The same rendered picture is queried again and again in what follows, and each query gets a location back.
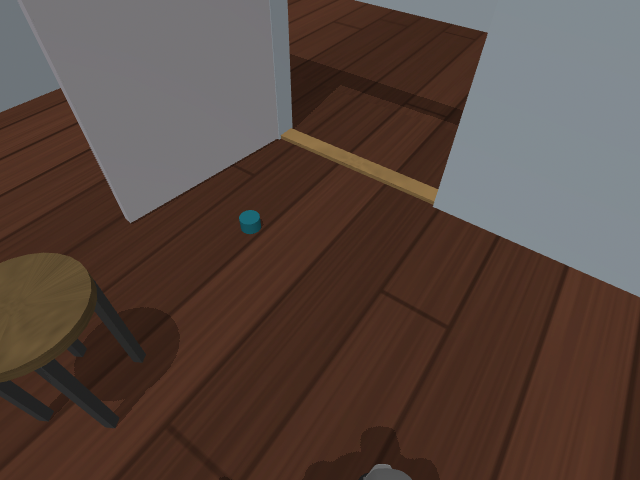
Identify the tin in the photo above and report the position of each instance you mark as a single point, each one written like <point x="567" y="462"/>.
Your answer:
<point x="250" y="221"/>

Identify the stool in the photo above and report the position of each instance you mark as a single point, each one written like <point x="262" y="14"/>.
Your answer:
<point x="46" y="302"/>

